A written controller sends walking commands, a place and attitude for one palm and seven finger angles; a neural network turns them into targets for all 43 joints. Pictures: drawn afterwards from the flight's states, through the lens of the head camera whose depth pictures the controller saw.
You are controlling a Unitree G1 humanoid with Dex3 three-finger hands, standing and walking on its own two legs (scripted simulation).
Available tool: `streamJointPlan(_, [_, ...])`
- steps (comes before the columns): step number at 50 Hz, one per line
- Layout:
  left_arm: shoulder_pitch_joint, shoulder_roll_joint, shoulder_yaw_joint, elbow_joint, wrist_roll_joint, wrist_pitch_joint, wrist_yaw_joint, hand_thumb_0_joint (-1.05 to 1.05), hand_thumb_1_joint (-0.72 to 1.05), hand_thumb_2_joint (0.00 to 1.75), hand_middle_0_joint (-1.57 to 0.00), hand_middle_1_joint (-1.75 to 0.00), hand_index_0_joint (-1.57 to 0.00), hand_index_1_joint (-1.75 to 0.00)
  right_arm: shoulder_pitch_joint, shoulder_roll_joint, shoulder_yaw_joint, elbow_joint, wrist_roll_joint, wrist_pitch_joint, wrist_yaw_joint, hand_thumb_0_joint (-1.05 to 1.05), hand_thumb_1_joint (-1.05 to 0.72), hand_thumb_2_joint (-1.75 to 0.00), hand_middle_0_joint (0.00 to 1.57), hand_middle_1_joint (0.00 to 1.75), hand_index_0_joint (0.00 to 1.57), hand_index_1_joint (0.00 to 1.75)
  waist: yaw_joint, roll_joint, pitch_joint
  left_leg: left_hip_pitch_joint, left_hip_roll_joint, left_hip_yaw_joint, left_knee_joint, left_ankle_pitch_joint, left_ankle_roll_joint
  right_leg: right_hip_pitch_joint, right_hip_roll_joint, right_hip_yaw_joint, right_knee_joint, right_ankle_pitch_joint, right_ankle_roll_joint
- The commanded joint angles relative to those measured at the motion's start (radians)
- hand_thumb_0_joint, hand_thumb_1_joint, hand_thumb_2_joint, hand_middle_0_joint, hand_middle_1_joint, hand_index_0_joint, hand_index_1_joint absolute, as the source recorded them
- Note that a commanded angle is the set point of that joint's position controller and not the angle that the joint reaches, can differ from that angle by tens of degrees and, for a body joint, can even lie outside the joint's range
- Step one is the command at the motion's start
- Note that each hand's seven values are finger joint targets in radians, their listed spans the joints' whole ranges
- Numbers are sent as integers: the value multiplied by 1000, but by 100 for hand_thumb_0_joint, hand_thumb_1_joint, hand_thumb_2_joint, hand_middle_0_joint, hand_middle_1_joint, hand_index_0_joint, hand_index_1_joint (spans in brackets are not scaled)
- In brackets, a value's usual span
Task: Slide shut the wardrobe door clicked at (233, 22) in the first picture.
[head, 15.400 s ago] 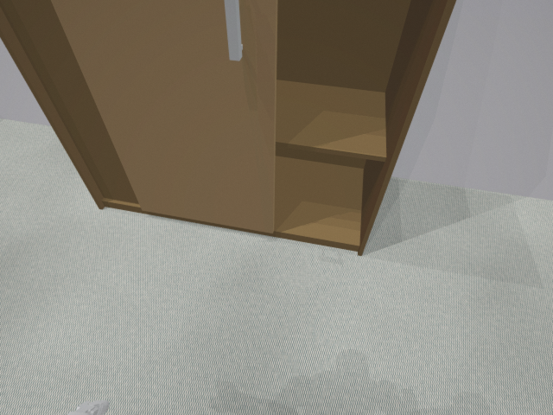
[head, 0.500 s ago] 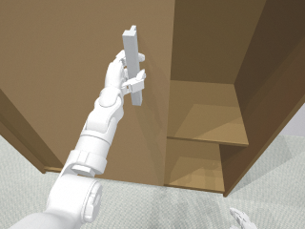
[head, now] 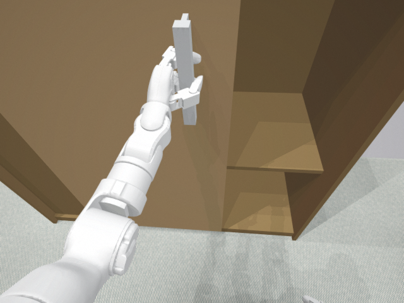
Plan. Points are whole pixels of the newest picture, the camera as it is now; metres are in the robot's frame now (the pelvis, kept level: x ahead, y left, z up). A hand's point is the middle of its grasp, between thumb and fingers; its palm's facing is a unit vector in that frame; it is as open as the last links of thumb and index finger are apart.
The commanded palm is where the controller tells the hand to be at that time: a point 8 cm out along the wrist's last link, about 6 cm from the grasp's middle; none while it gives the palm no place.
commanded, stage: step sideways, sliding the door along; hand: left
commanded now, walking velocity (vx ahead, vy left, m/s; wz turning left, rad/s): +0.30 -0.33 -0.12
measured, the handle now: (188, 74) +0.51 +0.04 +0.19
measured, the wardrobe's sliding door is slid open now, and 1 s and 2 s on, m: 0.35 0.23 0.00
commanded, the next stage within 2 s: stop walking and hold the door there in 1.80 s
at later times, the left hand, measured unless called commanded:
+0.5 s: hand (215, 93) +0.46 -0.02 +0.18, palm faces -0.06 -0.99 -0.09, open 6.7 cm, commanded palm +0.44 +0.00 +0.19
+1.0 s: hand (261, 93) +0.46 -0.10 +0.18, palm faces +0.19 -0.98 -0.10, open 6.6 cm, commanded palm +0.43 -0.12 +0.18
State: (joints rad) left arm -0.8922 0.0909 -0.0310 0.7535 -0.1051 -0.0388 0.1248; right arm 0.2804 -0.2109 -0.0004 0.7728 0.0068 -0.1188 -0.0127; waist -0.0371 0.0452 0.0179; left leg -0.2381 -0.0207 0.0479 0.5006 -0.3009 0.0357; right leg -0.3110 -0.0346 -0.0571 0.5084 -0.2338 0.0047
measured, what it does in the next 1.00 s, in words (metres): steps to the right: right foot, then left foot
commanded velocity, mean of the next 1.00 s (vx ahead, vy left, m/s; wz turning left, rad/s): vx -0.04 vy -0.29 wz -0.18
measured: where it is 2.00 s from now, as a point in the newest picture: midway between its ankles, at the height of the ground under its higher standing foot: outside the picture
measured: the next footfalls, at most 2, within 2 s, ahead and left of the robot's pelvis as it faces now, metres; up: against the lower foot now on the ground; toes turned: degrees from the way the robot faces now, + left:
right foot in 0.78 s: +0.15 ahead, -0.39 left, +0.00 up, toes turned +4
left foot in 0.92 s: +0.07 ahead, -0.02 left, +0.00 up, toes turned +12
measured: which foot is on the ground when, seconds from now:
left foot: down 0.00-0.82, up 0.84-0.90, down 0.92-1.00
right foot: down 0.00-0.48, up 0.50-0.76, down 0.78-1.00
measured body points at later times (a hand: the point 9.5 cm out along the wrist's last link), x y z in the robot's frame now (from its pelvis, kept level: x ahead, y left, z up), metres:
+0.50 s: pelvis +0.00 -0.09 -0.01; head +0.11 -0.09 +0.43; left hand +0.45 +0.04 +0.19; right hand +0.20 -0.32 -0.12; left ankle +0.02 +0.05 -0.74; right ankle +0.02 -0.13 -0.73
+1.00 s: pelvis +0.05 -0.26 -0.02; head +0.15 -0.26 +0.42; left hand +0.44 -0.05 +0.18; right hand +0.28 -0.45 -0.13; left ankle +0.04 -0.03 -0.73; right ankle +0.10 -0.37 -0.72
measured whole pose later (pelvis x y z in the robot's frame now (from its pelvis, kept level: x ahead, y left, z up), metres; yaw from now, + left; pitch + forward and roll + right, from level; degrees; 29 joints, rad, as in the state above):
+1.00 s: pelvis +0.05 -0.26 -0.02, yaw +6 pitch -4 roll +1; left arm -0.70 0.18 0.00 0.19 -0.09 -0.05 0.14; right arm 0.06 -0.21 -0.06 0.60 0.05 -0.03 0.01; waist 0.10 0.04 0.31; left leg -0.22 0.21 0.02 0.59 -0.26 -0.12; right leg -0.38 -0.02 -0.03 0.86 -0.40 0.00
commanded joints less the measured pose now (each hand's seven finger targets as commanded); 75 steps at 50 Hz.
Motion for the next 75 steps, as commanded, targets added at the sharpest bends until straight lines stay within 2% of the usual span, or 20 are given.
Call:
streamJointPlan(1, [-610,127,2,-340,44,-177,-67,0,90,90,-45,-140,-45,-140,-88,-127,-52,-173,11,-19,-46,0,-90,-90,20,30,20,30,-21,-34,-322,161,205,-188,-67,254,53,37,11,26,90,40,-19])
streamJointPlan(9, [-601,147,6,-462,40,-176,-76,0,90,90,-45,-140,-45,-140,-109,-127,-61,-212,12,43,-47,0,-90,-90,20,30,20,30,-26,43,-310,300,302,-215,105,597,98,19,41,46,53,-59,-55])
streamJointPlan(13, [-552,197,59,-489,53,-163,-80,0,90,90,-45,-140,-45,-140,-142,-97,-80,-225,28,64,-50,0,-90,-90,20,30,20,30,6,-386,-317,-171,37,13,516,-50,-37,452,-191,311,-116,642,-198])
streamJointPlan(22, [-547,64,-89,-694,58,-206,-75,0,90,90,-45,-140,-45,-140,-197,-73,-75,-254,25,84,-43,0,-90,-90,20,30,20,30,-9,-161,-427,192,120,43,-14,240,-14,317,-105,82,108,795,-51])
streamJointPlan(25, [-552,-26,-146,-712,30,-205,-95,0,90,90,-45,-140,-45,-140,-199,-110,-97,-282,24,110,9,0,-90,-90,20,30,20,30,-43,181,-455,715,576,-457,18,1082,245,-341,36,181,705,-309,-3])
streamJointPlan(29, [-563,-1,-131,-763,49,-191,-95,0,90,90,-45,-140,-45,-140,-254,-118,-90,-280,30,122,27,0,-90,-90,20,30,20,30,-18,31,-361,490,508,-244,57,691,161,-321,-51,177,577,-260,-37])
streamJointPlan(36, [-502,-104,-257,-778,43,-183,-97,0,90,90,-45,-140,-45,-140,-278,-104,-71,-325,69,96,19,0,-90,-90,20,30,20,30,-23,232,-317,287,369,8,164,695,37,74,34,-45,202,-36,-4])
streamJointPlan(39, [-451,-17,-200,-785,71,-191,-78,0,90,90,-45,-140,-45,-140,-246,-62,-56,-298,82,82,15,0,-90,-90,20,30,20,30,-23,10,-359,198,223,29,414,548,16,292,-17,-5,-102,523,-19])
streamJointPlan(41, [-378,22,-159,-774,74,-165,-74,0,90,90,-45,-140,-45,-140,-288,-49,-64,-292,71,76,-15,0,-90,-90,20,30,20,30,5,-467,-337,-108,111,-29,502,-159,-74,429,-173,199,31,993,-135])
streamJointPlan(42, [-367,-10,-195,-855,71,-170,-71,0,90,90,-45,-140,-45,-140,-296,-32,-52,-288,68,62,-27,0,-90,-90,20,30,20,30,0,-379,-315,-124,113,-45,446,-224,-56,397,-197,208,58,1043,-142])
streamJointPlan(45, [-345,-44,-237,-995,42,-187,-55,0,90,90,-45,-140,-45,-140,-287,-74,-63,-254,50,39,-31,0,-90,-90,20,30,20,30,-34,-71,-389,237,246,-26,-70,475,-18,239,-115,56,308,821,-33])
streamJointPlan(47, [-325,-78,-240,-1015,32,-205,-92,0,90,90,-45,-140,-45,-140,-256,-122,-101,-306,35,40,28,0,-90,-90,20,30,20,30,-10,118,-456,589,510,-204,39,1189,134,-133,1,100,473,-228,-2])
streamJointPlan(51, [-287,-33,-205,-988,57,-214,-82,0,90,90,-45,-140,-45,-140,-283,-103,-89,-329,55,21,54,0,-90,-90,20,30,20,30,-10,226,-343,384,437,-23,144,886,33,51,2,61,184,-75,-15])
streamJointPlan(56, [-161,45,-168,-1003,66,-195,-85,0,90,90,-45,-140,-45,-140,-289,-56,-85,-347,70,24,16,0,-90,-90,20,30,20,30,13,-360,-304,-63,106,19,485,-235,-87,291,-179,322,-16,984,-92])
streamJointPlan(59, [-134,-37,-235,-1163,44,-208,-67,0,90,90,-45,-140,-45,-140,-299,-34,-55,-316,54,-8,14,0,-90,-90,20,30,20,30,1,-246,-357,-113,124,-15,203,-218,-73,449,-189,264,79,1112,-131])
streamJointPlan(63, [-126,-68,-280,-1185,37,-242,-73,0,90,90,-45,-140,-45,-140,-308,-109,-105,-326,40,19,38,0,-90,-90,20,30,20,30,-6,-44,-475,442,446,-104,-30,851,54,77,-59,139,259,373,-4])
streamJointPlan(66, [-175,-95,-293,-1176,72,-262,-85,0,90,90,-45,-140,-45,-140,-313,-85,-85,-351,25,22,70,0,-90,-90,20,30,20,30,12,265,-375,433,551,-62,43,1043,121,-70,-34,144,372,-220,-23])
streamJointPlan(71, [-150,-88,-293,-1109,96,-245,-81,0,90,90,-45,-140,-45,-140,-311,-84,-67,-358,60,34,53,0,-90,-90,20,30,20,30,-11,68,-331,303,403,70,241,779,-1,152,-15,20,36,217,-7])
streamJointPlan(73, [-144,-32,-261,-1117,90,-241,-75,0,90,90,-45,-140,-45,-140,-321,-54,-82,-371,68,40,35,0,-90,-90,20,30,20,30,-3,-309,-368,54,183,83,430,26,-83,327,-164,330,-24,1027,-95])
streamJointPlan(75, [-31,-71,-292,-1119,71,-212,-64,0,90,90,-45,-140,-45,-140,-317,-26,-56,-340,51,20,21,0,-90,-90,20,30,20,30,5,-264,-337,-96,142,-20,400,-298,-67,379,-239,377,36,1282,-119])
